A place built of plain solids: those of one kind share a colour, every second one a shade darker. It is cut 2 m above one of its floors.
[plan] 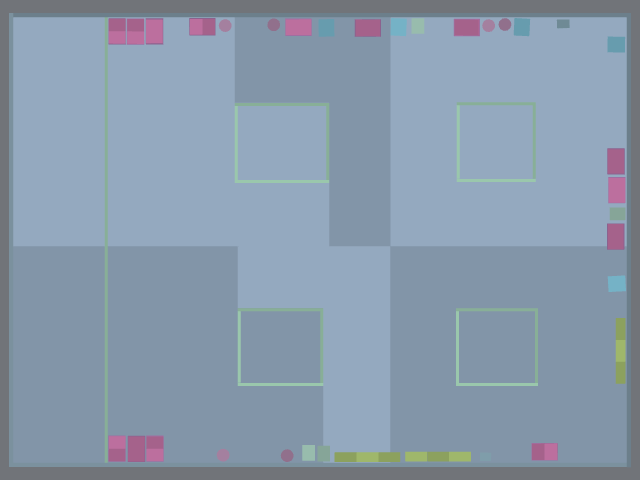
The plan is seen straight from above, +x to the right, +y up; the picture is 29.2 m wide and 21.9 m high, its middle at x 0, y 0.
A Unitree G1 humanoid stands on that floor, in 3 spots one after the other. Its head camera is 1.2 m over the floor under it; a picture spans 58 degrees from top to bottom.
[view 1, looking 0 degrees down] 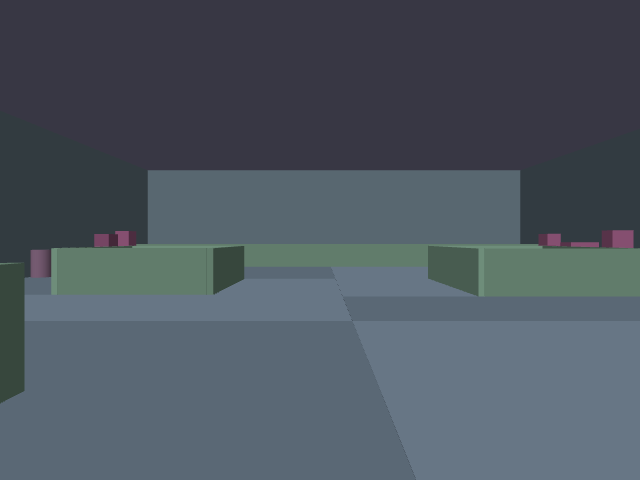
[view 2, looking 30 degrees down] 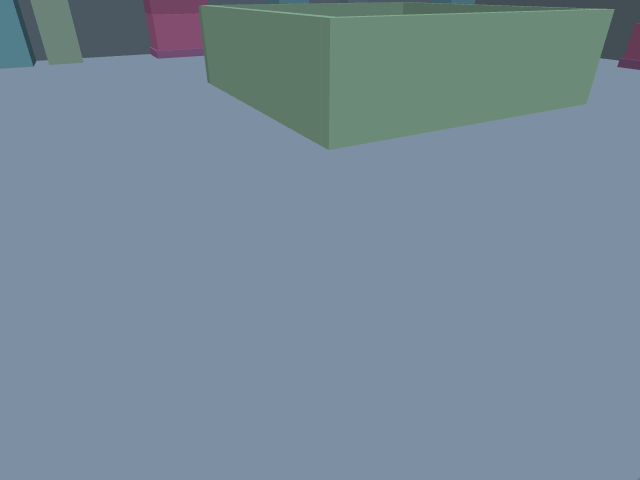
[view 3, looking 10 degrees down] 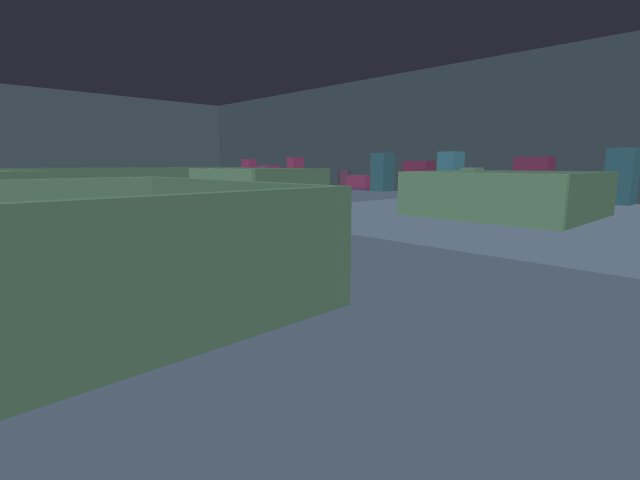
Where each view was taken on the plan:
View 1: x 9.64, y -0.77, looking -180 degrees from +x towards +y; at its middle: wall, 23.63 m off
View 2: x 4.41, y -0.48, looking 61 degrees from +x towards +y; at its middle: floor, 2.40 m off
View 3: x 12.34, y -5.79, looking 136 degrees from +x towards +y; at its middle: guard_wall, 3.38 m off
